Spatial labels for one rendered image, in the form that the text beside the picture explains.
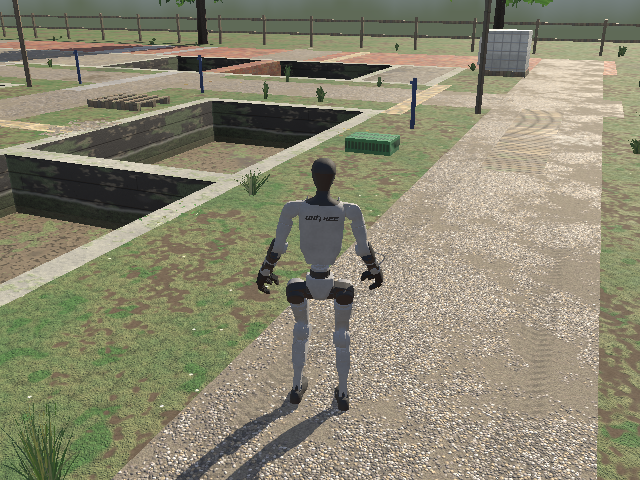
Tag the right robot shin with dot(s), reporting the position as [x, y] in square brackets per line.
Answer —
[343, 365]

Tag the humanoid robot head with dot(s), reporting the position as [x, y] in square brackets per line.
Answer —
[323, 174]

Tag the right robot hand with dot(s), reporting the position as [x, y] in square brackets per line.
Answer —
[378, 278]

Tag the robot right forearm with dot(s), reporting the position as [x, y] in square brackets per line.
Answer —
[371, 261]

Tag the robot left upper arm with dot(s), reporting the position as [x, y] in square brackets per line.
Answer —
[290, 210]

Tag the left robot hand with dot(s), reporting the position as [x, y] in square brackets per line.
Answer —
[266, 279]

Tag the robot right upper arm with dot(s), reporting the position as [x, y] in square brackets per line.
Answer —
[353, 212]

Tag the robot left forearm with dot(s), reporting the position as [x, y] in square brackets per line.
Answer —
[270, 261]

